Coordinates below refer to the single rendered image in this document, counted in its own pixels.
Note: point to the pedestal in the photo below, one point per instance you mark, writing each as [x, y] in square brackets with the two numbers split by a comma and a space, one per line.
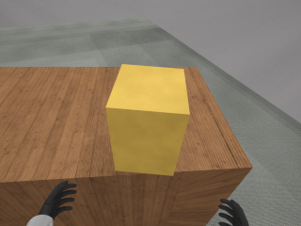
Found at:
[54, 128]

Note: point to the left robot forearm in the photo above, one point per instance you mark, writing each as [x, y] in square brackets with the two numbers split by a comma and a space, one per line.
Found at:
[41, 220]

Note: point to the robot right hand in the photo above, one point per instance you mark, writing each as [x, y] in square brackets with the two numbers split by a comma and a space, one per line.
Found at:
[238, 216]

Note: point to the robot left hand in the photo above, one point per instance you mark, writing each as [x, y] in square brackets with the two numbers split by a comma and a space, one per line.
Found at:
[51, 205]

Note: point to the carton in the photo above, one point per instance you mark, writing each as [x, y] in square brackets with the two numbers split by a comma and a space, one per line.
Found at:
[147, 114]

